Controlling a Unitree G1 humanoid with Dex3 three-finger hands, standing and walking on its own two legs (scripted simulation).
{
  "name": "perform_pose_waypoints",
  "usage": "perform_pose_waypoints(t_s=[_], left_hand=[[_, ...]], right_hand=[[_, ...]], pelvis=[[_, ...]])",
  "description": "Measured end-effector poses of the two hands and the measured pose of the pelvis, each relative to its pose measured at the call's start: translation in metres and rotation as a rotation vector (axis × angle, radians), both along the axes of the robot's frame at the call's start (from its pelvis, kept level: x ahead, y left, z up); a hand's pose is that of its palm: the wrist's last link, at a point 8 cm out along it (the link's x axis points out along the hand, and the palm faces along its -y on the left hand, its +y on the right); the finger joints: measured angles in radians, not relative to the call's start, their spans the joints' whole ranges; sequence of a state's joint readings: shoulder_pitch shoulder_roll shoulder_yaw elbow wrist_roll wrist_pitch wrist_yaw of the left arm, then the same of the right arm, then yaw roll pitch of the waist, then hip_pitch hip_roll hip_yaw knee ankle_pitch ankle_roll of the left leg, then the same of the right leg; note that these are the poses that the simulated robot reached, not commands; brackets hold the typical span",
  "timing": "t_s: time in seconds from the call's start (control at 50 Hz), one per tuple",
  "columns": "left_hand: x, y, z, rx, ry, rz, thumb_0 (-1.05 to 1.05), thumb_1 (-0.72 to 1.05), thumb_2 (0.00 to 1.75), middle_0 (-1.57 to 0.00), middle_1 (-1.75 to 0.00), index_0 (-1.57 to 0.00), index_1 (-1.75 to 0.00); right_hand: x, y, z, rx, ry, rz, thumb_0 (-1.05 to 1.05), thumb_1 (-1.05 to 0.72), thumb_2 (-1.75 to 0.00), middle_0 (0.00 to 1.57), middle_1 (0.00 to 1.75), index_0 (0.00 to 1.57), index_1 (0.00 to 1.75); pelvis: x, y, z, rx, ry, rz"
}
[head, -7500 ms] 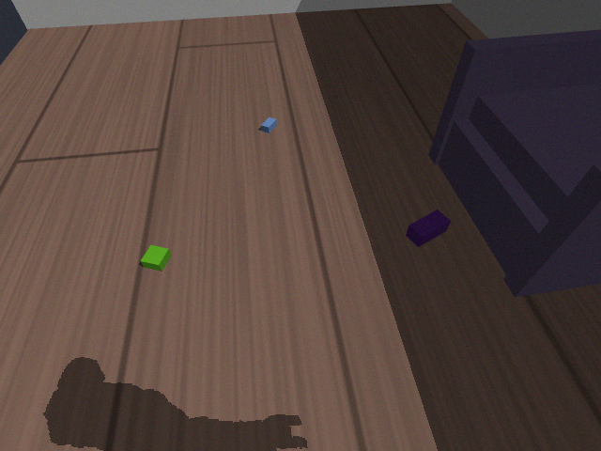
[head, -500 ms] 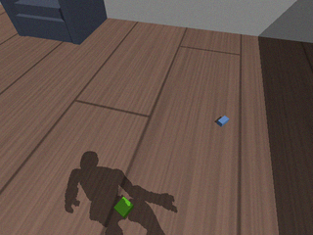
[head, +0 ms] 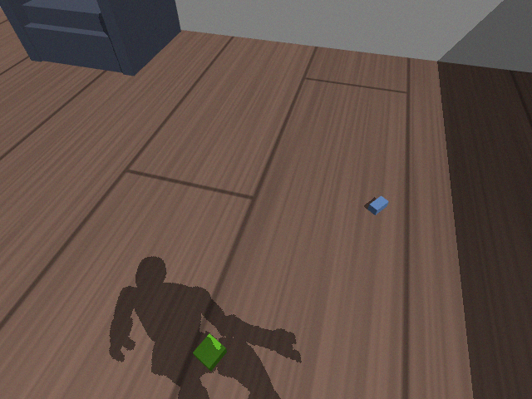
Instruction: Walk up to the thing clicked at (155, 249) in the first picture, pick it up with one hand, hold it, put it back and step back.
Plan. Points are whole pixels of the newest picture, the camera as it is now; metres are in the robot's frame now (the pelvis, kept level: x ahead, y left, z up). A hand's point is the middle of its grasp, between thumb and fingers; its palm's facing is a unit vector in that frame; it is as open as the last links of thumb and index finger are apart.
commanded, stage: stand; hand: left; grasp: from above
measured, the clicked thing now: (210, 352) +0.39 +0.23 -0.76
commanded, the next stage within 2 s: rise first in 0.40 s
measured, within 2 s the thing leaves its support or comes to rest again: neither
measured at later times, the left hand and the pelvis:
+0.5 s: hand out of the picture +0.07 +0.26 -0.16, palm faces -0.03 -0.94 -0.34, open 7.3 cm; pelvis +0.00 +0.00 +0.00, yaw +0 degrees
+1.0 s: hand out of the picture +0.13 +0.27 -0.21, palm faces -0.09 -0.87 -0.49, open 12.8 cm; pelvis -0.02 +0.01 -0.05, yaw -1 degrees
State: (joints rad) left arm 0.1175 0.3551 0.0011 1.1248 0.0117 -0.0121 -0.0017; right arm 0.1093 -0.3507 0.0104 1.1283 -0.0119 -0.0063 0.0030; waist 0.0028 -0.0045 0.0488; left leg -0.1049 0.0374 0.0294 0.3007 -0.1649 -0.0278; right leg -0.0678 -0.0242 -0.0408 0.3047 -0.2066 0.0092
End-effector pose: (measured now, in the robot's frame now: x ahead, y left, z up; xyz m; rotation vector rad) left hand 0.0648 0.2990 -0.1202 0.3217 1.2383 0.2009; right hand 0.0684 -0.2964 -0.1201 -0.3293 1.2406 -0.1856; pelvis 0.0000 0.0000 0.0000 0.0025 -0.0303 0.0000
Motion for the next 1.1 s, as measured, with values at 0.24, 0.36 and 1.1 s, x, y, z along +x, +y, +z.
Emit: perform_pose_waypoints(t_s=[0.24,0.36,1.1], left_hand=[[0.000,0.000,0.000,0.002,-0.003,-0.002,0.00,0.91,0.90,-0.20,-0.30,-0.20,-0.30],[-0.001,0.000,0.000,-0.001,-0.005,-0.005,0.00,0.91,0.90,-0.20,-0.30,-0.20,-0.30],[0.056,0.007,-0.064,0.216,-0.044,-0.102,0.00,-0.41,0.96,-0.14,-0.95,-0.13,-0.96]], right_hand=[[0.001,0.001,0.000,0.002,-0.006,-0.001,0.00,-0.90,-0.90,0.21,0.30,0.20,0.30],[0.001,0.001,0.001,-0.001,-0.011,-0.001,0.00,-0.90,-0.90,0.21,0.30,0.20,0.30],[0.037,0.055,-0.047,0.061,-0.302,0.031,0.01,-0.88,-0.89,0.21,0.30,0.20,0.30]], pelvis=[[0.000,0.000,0.000,-0.001,-0.003,0.000],[-0.001,0.000,0.000,-0.002,-0.004,-0.001],[-0.020,0.013,-0.072,-0.014,0.287,-0.010]])
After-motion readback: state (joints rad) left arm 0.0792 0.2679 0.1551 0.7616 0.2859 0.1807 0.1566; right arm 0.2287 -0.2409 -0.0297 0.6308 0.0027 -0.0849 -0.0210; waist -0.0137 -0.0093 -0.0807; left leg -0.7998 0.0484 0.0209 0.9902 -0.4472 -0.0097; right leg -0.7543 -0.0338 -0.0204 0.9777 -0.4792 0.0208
